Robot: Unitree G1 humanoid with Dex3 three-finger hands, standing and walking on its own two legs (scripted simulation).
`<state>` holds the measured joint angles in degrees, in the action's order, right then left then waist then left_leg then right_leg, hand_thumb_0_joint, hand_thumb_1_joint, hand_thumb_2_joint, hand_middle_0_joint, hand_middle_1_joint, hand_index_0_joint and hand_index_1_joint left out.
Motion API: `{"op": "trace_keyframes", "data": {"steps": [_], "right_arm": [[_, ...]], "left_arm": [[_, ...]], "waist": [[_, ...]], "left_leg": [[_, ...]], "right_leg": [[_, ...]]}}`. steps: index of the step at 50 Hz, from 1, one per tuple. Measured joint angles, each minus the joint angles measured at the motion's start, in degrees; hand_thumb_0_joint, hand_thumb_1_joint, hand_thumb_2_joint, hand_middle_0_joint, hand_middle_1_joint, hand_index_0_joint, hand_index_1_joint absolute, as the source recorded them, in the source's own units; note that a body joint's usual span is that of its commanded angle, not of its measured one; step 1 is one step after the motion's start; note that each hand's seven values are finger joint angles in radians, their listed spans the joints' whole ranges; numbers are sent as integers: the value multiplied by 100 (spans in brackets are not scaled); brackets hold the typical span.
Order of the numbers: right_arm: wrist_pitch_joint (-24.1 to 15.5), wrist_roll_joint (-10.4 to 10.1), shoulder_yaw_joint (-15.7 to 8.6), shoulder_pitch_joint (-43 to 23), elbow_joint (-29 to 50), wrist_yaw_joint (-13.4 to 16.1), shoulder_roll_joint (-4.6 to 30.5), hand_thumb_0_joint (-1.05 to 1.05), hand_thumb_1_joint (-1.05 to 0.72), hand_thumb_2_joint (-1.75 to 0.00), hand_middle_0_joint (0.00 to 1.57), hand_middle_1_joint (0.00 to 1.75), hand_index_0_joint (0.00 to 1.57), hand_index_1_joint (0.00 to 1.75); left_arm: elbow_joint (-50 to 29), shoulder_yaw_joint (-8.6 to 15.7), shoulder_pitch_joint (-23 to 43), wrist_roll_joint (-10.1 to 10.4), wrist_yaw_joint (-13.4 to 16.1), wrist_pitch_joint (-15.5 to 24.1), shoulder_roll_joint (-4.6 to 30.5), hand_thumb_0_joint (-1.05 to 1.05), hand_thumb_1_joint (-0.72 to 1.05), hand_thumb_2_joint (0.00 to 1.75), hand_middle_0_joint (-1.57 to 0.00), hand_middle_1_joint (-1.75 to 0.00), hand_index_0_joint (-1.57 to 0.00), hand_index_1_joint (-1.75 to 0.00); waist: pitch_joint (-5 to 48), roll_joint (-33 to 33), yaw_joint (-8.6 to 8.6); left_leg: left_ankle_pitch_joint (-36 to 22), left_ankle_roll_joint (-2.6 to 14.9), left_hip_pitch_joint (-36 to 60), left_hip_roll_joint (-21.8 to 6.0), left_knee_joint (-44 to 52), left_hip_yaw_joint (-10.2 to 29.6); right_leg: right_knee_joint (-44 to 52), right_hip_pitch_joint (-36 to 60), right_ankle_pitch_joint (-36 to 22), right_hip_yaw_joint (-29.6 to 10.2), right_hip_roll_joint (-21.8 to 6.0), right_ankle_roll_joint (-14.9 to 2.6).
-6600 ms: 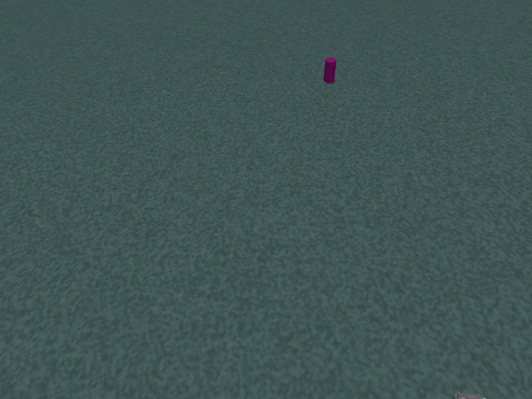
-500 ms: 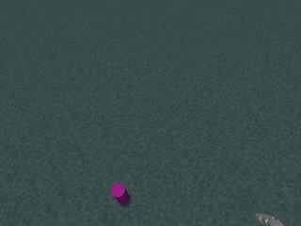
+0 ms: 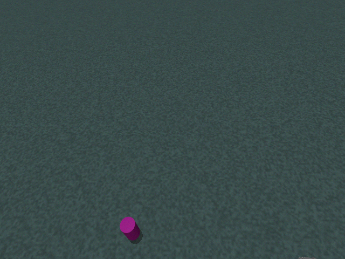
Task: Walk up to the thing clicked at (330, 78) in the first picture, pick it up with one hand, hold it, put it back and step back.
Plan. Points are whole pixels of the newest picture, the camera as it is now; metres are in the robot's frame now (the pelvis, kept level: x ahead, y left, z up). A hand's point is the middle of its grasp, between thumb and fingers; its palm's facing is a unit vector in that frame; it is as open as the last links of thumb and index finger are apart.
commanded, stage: walk up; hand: left
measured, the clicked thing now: (130, 228) +0.38 +0.28 -0.70
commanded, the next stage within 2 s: stand in 0.62 s
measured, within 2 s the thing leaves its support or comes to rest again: neither
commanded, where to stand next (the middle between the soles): +0.04 +0.01 m, yaw +1 degrees
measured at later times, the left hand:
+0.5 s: hand out of the picture +0.09 +0.26 -0.15, palm faces -0.02 -0.94 -0.35, open 7.3 cm
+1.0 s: hand out of the picture +0.08 +0.25 -0.16, palm faces -0.02 -0.94 -0.35, open 7.3 cm
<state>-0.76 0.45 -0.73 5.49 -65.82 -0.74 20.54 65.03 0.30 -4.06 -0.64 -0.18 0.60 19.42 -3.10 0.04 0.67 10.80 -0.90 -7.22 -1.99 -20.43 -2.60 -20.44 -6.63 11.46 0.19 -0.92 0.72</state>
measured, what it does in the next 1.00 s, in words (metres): stands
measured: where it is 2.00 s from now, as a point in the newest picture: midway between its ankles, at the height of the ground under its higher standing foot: outside the picture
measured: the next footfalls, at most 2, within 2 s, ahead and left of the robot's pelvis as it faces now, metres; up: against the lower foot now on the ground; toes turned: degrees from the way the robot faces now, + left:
none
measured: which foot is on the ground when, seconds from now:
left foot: down 0.00-1.00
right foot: down 0.00-1.00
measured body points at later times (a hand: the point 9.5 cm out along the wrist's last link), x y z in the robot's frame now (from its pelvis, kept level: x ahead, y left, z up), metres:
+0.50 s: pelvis +0.00 +0.00 +0.00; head +0.01 +0.00 +0.45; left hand +0.09 +0.30 -0.13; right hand +0.08 -0.30 -0.14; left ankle +0.00 +0.13 -0.75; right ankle +0.00 -0.13 -0.75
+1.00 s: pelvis +0.00 +0.00 +0.00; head +0.02 +0.00 +0.45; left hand +0.08 +0.30 -0.13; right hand +0.09 -0.30 -0.13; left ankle +0.00 +0.13 -0.75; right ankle +0.00 -0.13 -0.75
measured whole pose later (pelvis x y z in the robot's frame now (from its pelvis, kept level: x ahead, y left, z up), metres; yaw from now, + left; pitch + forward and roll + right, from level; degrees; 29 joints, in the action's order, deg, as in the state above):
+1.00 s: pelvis +0.00 +0.00 +0.00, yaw +0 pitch -2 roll +0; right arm -0.4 0.4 -0.4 4.5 -65.9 -0.7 19.7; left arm 65.0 -0.1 -5.4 -0.6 0.1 0.4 19.9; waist -3.2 -0.1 0.3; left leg 9.3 -1.0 -6.1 -1.7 -17.3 -2.4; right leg -17.9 -5.7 10.4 0.4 -1.1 0.8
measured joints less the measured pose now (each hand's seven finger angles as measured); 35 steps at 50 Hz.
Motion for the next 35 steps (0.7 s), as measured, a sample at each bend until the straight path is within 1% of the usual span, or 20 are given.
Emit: {"op": "trace_keyframes", "data": {"steps": [8,18,28,35], "right_arm": [[-1,4,14,45,-11,3,-43,1,-91,-90,20,30,20,30],[-10,7,10,31,18,4,-70,1,-91,-90,20,30,20,30],[-3,8,-7,-14,60,3,-51,1,-91,-90,20,30,20,30],[25,1,7,-52,59,14,-70,1,-91,-90,20,30,20,30]], "left_arm": [[13,13,-5,-7,-5,-28,10,0,90,90,-20,-30,-21,-30],[23,28,-63,-9,3,-42,32,0,91,90,-20,-30,-21,-30],[8,24,-146,-16,7,-39,10,0,91,90,-20,-30,-21,-30],[4,2,-151,10,28,-37,19,0,90,90,-20,-30,-21,-30]], "waist": [[-19,34,9],[3,47,-27],[23,39,-57],[9,0,-42]], "left_leg": [[-5,19,36,23,46,-26],[-4,34,87,51,88,-42],[10,32,121,43,97,-54],[-42,16,141,45,185,-34]], "right_leg": [[27,20,-3,-24,-23,21],[18,44,21,-40,-49,37],[34,76,27,-51,-42,35],[107,97,-9,-30,-42,32]]}}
